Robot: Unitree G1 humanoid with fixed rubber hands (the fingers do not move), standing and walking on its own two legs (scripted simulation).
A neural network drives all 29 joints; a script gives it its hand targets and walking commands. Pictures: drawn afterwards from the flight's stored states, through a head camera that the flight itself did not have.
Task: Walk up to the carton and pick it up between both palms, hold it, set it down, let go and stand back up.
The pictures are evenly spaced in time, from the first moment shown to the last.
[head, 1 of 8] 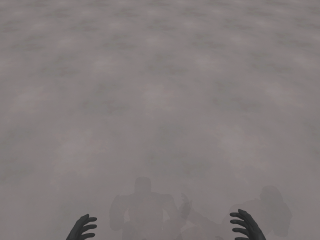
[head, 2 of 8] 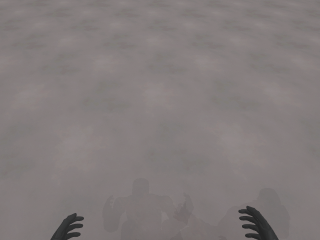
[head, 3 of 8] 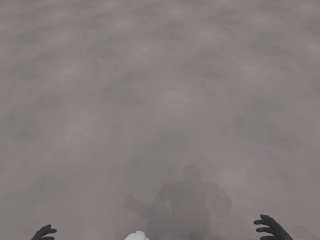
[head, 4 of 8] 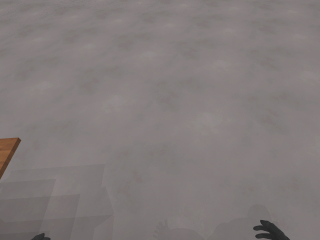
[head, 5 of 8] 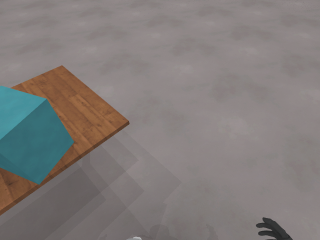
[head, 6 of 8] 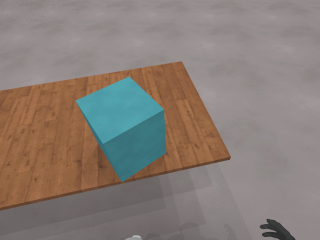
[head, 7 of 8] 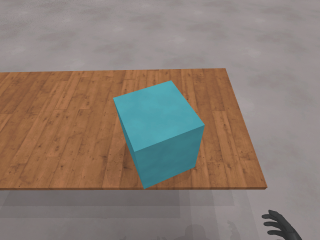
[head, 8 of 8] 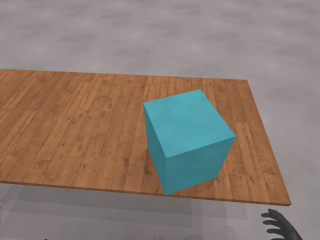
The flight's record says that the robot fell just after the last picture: no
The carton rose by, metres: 0.00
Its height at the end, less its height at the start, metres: +0.00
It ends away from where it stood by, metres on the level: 0.00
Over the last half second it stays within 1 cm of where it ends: yes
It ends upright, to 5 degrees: yes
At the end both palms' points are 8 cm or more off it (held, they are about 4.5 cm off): yes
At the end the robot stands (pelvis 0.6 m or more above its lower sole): yes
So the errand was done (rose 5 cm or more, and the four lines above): no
